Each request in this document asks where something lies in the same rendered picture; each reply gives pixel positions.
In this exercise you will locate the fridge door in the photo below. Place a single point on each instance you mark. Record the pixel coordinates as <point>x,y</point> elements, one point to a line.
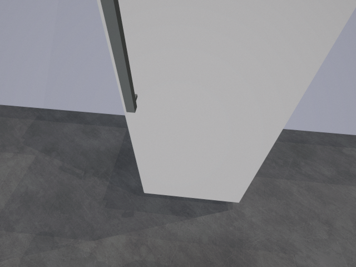
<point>216,82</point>

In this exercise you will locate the handle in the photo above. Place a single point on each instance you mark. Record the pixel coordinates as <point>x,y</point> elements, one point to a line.
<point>111,11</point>

